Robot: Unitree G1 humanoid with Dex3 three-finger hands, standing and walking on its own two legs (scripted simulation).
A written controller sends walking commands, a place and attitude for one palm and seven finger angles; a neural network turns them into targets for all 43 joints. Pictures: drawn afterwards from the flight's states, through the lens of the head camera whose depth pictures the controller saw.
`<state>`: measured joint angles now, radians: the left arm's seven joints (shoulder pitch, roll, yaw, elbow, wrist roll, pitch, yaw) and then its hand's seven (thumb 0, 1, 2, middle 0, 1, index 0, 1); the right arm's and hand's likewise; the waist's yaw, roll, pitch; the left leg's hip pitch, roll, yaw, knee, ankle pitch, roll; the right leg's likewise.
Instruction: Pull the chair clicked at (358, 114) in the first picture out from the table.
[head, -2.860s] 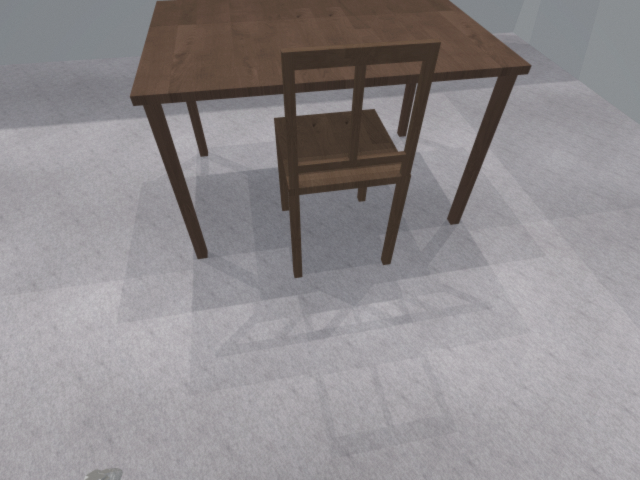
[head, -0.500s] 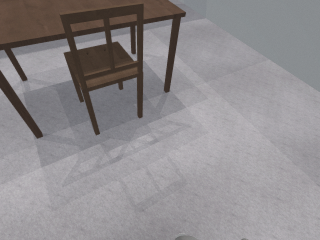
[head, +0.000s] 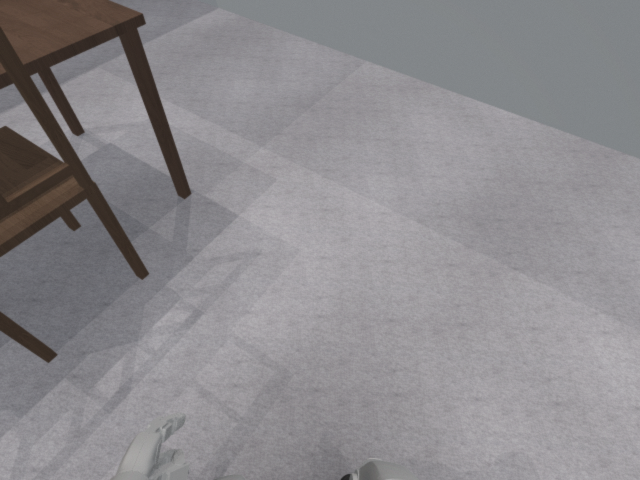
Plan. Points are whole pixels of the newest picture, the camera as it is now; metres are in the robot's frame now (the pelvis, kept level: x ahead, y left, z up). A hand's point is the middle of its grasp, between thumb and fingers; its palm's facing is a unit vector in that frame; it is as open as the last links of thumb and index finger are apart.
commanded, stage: walk to a spot facing it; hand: left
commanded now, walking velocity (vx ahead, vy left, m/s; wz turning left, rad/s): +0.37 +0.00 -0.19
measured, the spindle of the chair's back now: out of the picture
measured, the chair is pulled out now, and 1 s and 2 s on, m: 0.00 0.00 0.00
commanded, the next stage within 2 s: turn to face it in 0.76 s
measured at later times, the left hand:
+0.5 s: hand (169, 432) +0.21 +0.22 -0.16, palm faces -0.05 -0.99 -0.14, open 7.4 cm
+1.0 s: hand (272, 256) +0.52 +0.08 -0.15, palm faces -0.18 -0.96 -0.21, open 7.2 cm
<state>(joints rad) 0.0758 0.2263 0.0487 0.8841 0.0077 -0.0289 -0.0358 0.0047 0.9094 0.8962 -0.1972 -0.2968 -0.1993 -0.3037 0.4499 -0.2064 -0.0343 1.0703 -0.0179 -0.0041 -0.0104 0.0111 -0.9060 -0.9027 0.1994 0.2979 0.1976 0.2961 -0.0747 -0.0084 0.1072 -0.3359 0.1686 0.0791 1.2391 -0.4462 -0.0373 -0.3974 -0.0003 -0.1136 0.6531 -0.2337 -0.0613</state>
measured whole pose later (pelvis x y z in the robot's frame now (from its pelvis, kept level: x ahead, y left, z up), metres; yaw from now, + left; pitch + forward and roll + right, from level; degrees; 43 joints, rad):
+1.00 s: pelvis +0.39 -0.07 +0.01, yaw -12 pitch -2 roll -1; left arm 0.15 0.16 0.07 1.04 0.01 -0.07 0.02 -0.01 0.94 0.90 -0.20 -0.30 -0.20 -0.30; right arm 0.35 -0.12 -0.05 1.11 -0.02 -0.01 -0.03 0.01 -0.91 -0.90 0.20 0.30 0.20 0.30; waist -0.05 0.03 0.06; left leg -0.47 0.14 0.04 1.20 -0.35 -0.02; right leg -0.30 0.00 -0.21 0.54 -0.21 -0.08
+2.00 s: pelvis +0.49 -0.12 +0.02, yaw +24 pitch +0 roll +3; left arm 0.25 0.19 0.04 0.89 0.02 0.01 0.01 0.01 0.90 0.90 -0.20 -0.30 -0.20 -0.30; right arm 0.13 -0.27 -0.09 0.92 -0.02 0.08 0.03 0.01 -0.91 -0.90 0.20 0.30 0.19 0.30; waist 0.01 0.00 0.10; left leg -0.45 0.04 0.04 0.96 -0.43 -0.07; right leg -0.19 -0.14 -0.20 0.53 -0.33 0.00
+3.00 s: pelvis +0.49 -0.11 +0.01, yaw +53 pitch -1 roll +0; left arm 0.32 0.23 0.06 1.00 0.01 0.04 0.02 0.01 0.90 0.90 -0.20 -0.30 -0.20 -0.30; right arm 0.12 -0.20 -0.04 0.96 -0.02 0.03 0.00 0.01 -0.91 -0.90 0.20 0.30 0.20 0.30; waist 0.05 -0.05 0.07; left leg -0.22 0.00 0.06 0.57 -0.34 0.02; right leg -0.28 -0.13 -0.21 0.66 -0.39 0.02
